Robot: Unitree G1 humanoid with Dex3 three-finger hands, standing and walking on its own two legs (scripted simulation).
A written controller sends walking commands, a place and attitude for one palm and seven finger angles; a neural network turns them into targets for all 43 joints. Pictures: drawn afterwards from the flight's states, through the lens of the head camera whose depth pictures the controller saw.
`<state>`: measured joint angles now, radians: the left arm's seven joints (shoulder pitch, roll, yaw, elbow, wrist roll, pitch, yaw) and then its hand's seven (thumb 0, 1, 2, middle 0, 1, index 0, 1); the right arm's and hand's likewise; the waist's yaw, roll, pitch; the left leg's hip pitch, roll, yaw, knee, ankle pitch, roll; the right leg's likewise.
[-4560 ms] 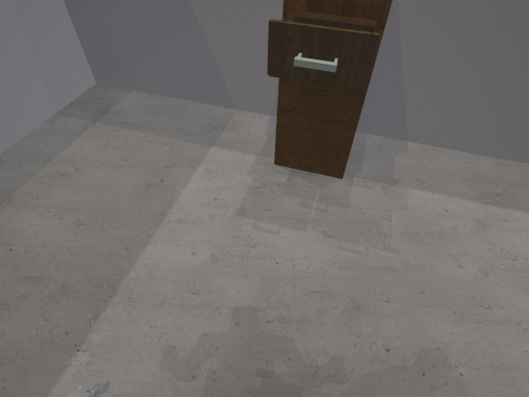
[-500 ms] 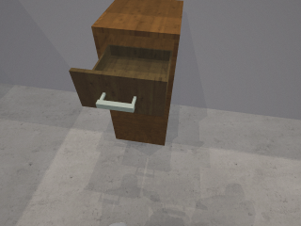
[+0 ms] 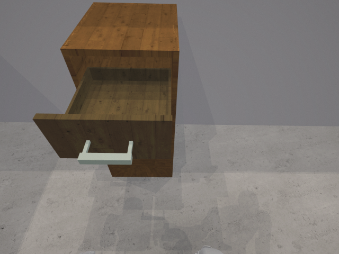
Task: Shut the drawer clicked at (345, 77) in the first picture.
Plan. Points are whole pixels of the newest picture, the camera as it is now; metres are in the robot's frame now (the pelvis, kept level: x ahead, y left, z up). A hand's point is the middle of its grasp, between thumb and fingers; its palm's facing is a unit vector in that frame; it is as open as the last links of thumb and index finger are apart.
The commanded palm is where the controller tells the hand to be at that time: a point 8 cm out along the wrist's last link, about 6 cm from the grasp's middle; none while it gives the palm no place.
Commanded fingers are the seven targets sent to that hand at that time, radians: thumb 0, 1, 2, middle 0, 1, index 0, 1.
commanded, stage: come to a stop and stand still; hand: left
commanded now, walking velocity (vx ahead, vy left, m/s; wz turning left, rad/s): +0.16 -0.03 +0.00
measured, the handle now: (107, 151) +0.37 +0.18 +0.01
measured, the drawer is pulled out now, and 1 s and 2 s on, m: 0.30 0.30 0.30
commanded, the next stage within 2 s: look again from close up in 1.30 s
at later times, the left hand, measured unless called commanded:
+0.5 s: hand out of the picture +0.10 +0.20 -0.19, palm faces +0.08 -0.97 -0.22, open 7.3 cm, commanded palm none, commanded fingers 0.00 0.90 0.90 -0.20 -0.30 -0.20 -0.30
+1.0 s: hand out of the picture -0.01 +0.17 -0.18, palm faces +0.01 -0.98 -0.21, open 7.4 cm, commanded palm none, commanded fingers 0.00 0.90 0.90 -0.20 -0.30 -0.20 -0.30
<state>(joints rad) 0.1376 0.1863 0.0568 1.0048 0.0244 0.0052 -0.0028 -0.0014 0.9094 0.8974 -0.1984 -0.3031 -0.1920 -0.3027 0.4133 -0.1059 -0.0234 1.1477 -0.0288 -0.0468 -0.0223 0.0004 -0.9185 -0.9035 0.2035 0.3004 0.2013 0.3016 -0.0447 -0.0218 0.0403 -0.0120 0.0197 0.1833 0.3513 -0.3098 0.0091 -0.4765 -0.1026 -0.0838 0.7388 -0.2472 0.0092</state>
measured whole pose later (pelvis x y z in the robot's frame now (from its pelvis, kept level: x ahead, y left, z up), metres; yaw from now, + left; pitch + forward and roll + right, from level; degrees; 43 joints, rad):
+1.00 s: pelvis -0.01 -0.01 +0.00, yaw -1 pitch -1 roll +1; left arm 0.32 0.16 0.03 1.10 0.02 0.03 0.02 0.00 0.91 0.90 -0.20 -0.30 -0.20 -0.30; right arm 0.28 -0.17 -0.05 1.11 -0.01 0.03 -0.03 0.00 -0.92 -0.90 0.20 0.30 0.20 0.30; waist -0.02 -0.01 0.00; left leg -0.30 0.04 0.09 0.43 -0.15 -0.01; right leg -0.12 -0.03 -0.04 0.43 -0.32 -0.01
